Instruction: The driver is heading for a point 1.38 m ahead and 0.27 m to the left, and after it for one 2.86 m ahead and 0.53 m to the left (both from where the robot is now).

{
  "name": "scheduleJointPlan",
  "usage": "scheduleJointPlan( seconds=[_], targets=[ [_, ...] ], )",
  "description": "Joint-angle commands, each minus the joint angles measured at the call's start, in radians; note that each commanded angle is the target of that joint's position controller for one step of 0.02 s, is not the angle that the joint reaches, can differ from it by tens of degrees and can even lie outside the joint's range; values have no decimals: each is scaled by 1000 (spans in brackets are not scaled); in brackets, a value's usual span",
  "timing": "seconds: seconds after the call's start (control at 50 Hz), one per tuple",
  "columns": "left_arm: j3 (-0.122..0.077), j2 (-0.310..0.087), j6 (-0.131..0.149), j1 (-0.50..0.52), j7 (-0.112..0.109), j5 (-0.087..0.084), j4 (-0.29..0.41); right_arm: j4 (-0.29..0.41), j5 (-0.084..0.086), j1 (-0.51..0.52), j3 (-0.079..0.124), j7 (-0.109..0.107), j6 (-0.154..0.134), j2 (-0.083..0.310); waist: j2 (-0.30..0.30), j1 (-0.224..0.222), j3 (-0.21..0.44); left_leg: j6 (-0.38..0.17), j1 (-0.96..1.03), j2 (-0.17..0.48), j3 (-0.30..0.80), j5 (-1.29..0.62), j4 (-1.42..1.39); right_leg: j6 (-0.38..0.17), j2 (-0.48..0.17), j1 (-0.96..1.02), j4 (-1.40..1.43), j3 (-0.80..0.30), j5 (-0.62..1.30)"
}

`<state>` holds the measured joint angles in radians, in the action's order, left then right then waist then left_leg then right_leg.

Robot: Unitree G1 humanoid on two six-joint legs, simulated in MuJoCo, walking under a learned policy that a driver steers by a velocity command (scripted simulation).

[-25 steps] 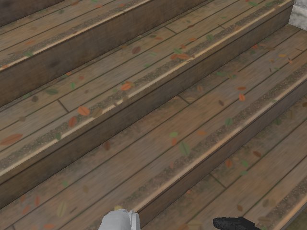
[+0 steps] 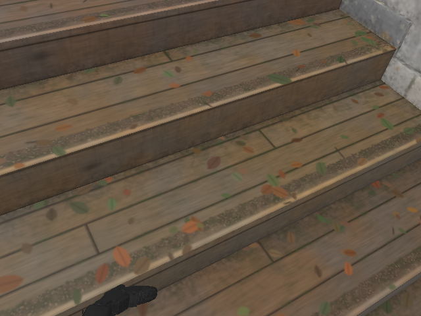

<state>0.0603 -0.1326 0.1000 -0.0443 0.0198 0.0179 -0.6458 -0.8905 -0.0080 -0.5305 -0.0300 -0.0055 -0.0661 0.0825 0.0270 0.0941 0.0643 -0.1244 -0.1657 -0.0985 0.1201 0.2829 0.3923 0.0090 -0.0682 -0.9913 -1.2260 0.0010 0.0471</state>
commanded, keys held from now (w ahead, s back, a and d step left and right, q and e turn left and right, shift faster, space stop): w+q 0.52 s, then w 0.48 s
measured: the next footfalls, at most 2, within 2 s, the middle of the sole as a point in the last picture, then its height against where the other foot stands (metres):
right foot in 0.28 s outside the picture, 0.15 m higher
left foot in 0.86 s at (128, 230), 0.15 m higher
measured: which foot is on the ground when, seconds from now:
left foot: down 0.00-0.28, up 0.30-0.84, down 0.86-1.00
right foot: up 0.00-0.26, down 0.28-0.86, up 0.88-1.00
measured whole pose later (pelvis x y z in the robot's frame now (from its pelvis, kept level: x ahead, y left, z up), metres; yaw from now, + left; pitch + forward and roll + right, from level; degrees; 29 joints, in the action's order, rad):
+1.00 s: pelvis +0.61 +0.05 +0.25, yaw +24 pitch +3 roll +1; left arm -0.01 -0.20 0.08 -0.38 0.04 -0.01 -0.93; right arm -0.83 -0.03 -0.19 0.00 0.04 -0.05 0.21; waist 0.00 -0.01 0.10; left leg -0.09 -0.53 0.00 -0.16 0.39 0.87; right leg -0.13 0.01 -0.58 -1.70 -0.12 -0.13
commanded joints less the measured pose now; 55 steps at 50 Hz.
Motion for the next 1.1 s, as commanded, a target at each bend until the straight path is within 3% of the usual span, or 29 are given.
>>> scheduleJointPlan(
  seconds=[0.02,0.08,0.14,0.18,0.2,0.22,0.26,0.28,0.3,0.32,0.36,0.42,0.46,0.52,0.56,0.62,0.7,0.76,0.78,0.82,0.84,0.86,0.88,0.9,0.92,0.96,0.98,1.04,1.1],
  targets=[
    [-30,-49,19,186,6,-21,95,-13,-3,-203,45,-32,19,146,-182,32,-6,-56,430,265,329,-588,-23,25,54,-307,-110,39,-148],
    [-11,0,53,351,41,-17,145,-86,4,-406,45,-32,59,114,-166,103,-111,-118,794,337,459,-622,42,21,43,-848,-580,64,-458],
    [61,143,87,598,46,-32,322,-167,20,-487,34,-43,50,47,-209,132,-251,-106,758,347,440,-704,81,13,0,-1202,-925,57,-880],
    [102,177,108,724,63,-8,478,-194,70,-423,29,-72,58,27,-175,77,-261,-30,389,323,371,-709,-104,-13,-55,-861,-557,61,-834],
    [94,120,108,583,75,3,490,-107,84,-180,30,-84,65,72,-79,-77,-143,-14,-191,268,253,-909,-321,-71,-27,61,-42,149,-462],
    [33,48,109,346,33,16,402,-51,32,-116,36,-69,17,133,-110,-175,166,-57,-468,217,248,-1281,-295,-48,109,863,-141,232,-39],
    [-129,-277,35,-278,-67,-6,261,-6,55,85,138,-29,-24,487,-349,-526,418,29,-217,218,300,-1674,131,-73,84,1269,188,-102,-262],
    [-154,-350,17,-375,-73,-7,162,10,11,108,123,-32,-27,359,-175,-453,412,39,-201,160,353,-1006,380,-98,-38,1321,341,-309,-256],
    [-144,-419,20,-358,-61,40,122,59,-31,-17,87,-26,-38,157,509,-246,520,76,-272,-85,276,23,895,-197,-353,1325,598,-781,210],
    [-121,-297,4,-291,-65,44,148,58,-33,-56,100,21,-56,176,402,-242,498,106,-383,-88,309,17,1249,-243,-374,1197,847,-1028,141],
    [-83,-95,-11,-119,-31,-32,34,107,-5,36,72,44,-8,45,101,-93,81,113,-526,6,35,-21,1482,-233,-323,792,871,-700,-254],
    [-57,34,1,-151,-8,17,-162,179,24,163,40,57,19,46,-19,-17,-82,-23,-655,115,28,-143,1685,-149,-254,548,865,-318,-441],
    [-59,52,0,-217,6,21,-239,204,43,208,1,61,11,-28,-20,-9,-94,-71,-806,122,63,-202,1672,-102,-203,585,855,-95,-290],
    [-41,22,-3,-141,11,34,-255,242,28,300,-9,52,32,21,1,33,-115,-30,-831,115,-6,-377,1453,-43,-106,447,890,168,-143],
    [-28,-17,-3,-247,9,53,-289,232,27,326,-22,41,48,9,45,-13,-77,11,-983,79,-46,-345,1722,-116,-162,557,897,107,-72],
    [-36,-81,-14,-395,-3,24,-327,323,23,489,-53,37,39,-12,-9,-68,-124,22,-1307,112,23,-199,1808,-101,-216,796,910,25,-90],
    [-34,-103,-32,-540,-50,16,-338,420,34,701,-75,48,19,16,-6,-150,-105,80,-1355,160,-74,-218,1516,-110,-216,910,983,12,-146],
    [-64,-162,-47,-647,-89,-27,-378,495,22,896,-105,71,12,-5,-24,-210,-82,81,-1091,244,-242,6,1099,-158,-269,1006,1204,34,-18],
    [-40,-99,-52,-587,-76,-23,-384,469,22,900,-106,84,8,-50,-18,-163,-35,40,-886,201,-345,30,1003,-132,-211,998,1152,134,423],
    [-57,-216,-41,-620,-61,-2,-410,429,30,710,-75,82,-16,19,216,-76,59,-27,-515,47,-427,199,884,-166,-242,1029,957,164,1523],
    [-65,-258,-41,-574,-53,2,-397,375,35,555,-36,77,-17,90,287,11,114,-68,-410,4,-386,173,704,-172,-238,1127,807,151,1660],
    [-79,-287,-29,-490,-43,6,-359,321,20,399,4,70,-6,175,321,100,207,-111,-188,48,-220,41,594,-166,-215,1048,636,129,1584],
    [-72,-204,9,-512,-17,4,-324,249,-10,199,49,52,14,282,82,105,353,-239,208,243,228,-48,476,-120,-111,658,325,98,1240],
    [-62,-129,31,-451,14,-11,-326,166,-17,41,83,27,47,356,-205,120,426,-309,338,424,697,63,-5,-69,100,459,-77,-6,-172],
    [-87,-106,37,-385,46,-46,-310,129,-34,57,68,13,44,296,-120,82,336,-259,221,457,789,301,-108,-71,121,308,-462,-214,-298],
    [-72,-32,16,-134,36,-42,-142,68,-22,239,21,45,17,99,-42,-38,-38,-117,-170,395,396,221,-46,-148,72,98,-668,-176,-221],
    [-64,-15,8,-163,22,-29,-128,17,-28,253,1,60,2,14,-17,-92,-61,-57,-221,346,246,86,-10,-187,71,66,-751,-196,-170],
    [-10,86,-8,-268,28,-45,-125,-80,-29,203,-3,78,3,-25,-37,-183,-61,19,-176,274,-1,-69,20,-224,96,-145,-877,-236,-110],
    [4,39,-33,-235,19,-33,-103,-73,-44,271,-11,68,-5,19,-52,-223,-77,19,-355,243,-150,-68,-49,-148,74,-139,-679,-149,25]
  ],
)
